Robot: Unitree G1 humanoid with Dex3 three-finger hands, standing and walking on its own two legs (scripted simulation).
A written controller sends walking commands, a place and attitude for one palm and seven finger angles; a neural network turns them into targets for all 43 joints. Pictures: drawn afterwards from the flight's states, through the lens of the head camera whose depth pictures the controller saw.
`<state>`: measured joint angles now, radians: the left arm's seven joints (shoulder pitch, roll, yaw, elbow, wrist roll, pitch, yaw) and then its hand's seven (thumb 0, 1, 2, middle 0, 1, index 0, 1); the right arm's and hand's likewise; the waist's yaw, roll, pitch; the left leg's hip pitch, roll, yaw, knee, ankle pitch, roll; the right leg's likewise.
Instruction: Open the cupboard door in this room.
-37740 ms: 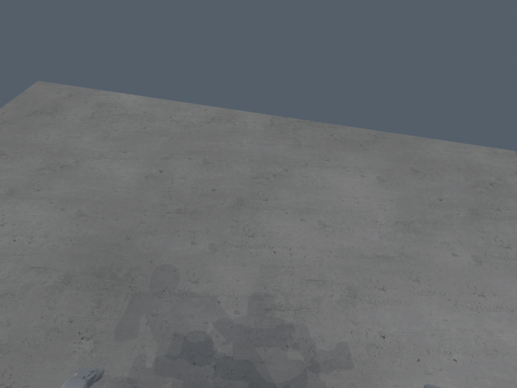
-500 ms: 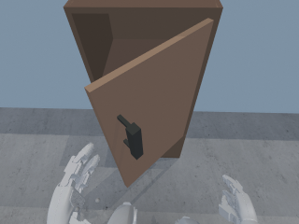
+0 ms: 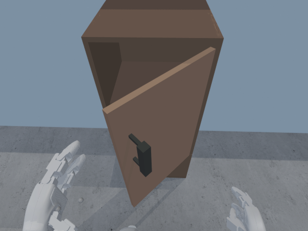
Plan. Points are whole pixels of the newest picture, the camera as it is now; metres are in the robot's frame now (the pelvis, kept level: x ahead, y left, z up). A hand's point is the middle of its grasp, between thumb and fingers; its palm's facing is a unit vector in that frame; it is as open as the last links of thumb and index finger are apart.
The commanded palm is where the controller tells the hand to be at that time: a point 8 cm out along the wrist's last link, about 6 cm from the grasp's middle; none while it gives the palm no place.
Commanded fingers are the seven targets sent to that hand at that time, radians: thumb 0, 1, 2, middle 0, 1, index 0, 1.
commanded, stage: draw the hand back to the body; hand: left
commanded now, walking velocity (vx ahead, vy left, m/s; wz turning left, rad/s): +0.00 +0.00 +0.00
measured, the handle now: (139, 154) +0.31 +0.07 +0.04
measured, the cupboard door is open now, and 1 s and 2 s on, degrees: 45 45 45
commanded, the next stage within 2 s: step back with the hand held close in 1.10 s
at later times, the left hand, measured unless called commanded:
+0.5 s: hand (28, 163) +0.20 +0.25 +0.18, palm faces +0.33 -0.86 -0.39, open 11.7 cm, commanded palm +0.16 +0.29 +0.20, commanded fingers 0.00 0.55 0.75 -0.19 -0.30 -0.19 -0.30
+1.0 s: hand (16, 142) +0.22 +0.26 +0.21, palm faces +0.40 -0.83 -0.39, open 7.5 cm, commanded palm +0.17 +0.30 +0.23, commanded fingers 0.00 0.90 0.90 -0.20 -0.30 -0.20 -0.30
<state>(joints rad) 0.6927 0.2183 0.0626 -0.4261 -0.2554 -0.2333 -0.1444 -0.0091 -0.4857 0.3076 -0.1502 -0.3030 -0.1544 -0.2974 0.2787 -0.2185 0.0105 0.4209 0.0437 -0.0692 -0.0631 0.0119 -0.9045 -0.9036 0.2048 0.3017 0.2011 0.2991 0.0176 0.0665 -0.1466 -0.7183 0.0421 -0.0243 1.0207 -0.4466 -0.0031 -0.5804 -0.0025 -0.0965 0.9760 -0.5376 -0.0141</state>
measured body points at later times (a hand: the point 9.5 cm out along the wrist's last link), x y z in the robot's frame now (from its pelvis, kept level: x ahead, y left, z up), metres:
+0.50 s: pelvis +0.02 +0.02 +0.05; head +0.01 +0.00 +0.50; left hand +0.18 +0.29 +0.20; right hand +0.21 -0.19 -0.02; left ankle +0.04 +0.12 -0.68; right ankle -0.02 -0.11 -0.68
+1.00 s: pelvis +0.03 +0.01 +0.07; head +0.01 -0.01 +0.52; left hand +0.20 +0.30 +0.23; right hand +0.21 -0.23 -0.02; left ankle +0.04 +0.12 -0.68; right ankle -0.02 -0.11 -0.68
